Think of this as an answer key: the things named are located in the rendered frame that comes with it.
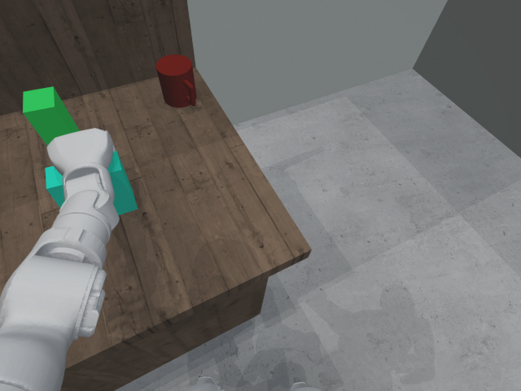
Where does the left robot hand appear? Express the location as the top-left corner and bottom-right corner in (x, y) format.
(46, 128), (116, 204)

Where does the sponge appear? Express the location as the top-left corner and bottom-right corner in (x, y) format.
(45, 151), (138, 215)

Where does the table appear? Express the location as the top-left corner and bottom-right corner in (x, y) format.
(0, 0), (312, 391)

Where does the left robot upper arm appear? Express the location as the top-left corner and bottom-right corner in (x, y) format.
(0, 255), (107, 391)

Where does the left robot shin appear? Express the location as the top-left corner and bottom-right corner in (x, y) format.
(196, 377), (218, 387)

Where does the robot left forearm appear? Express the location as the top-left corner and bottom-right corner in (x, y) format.
(0, 162), (120, 327)

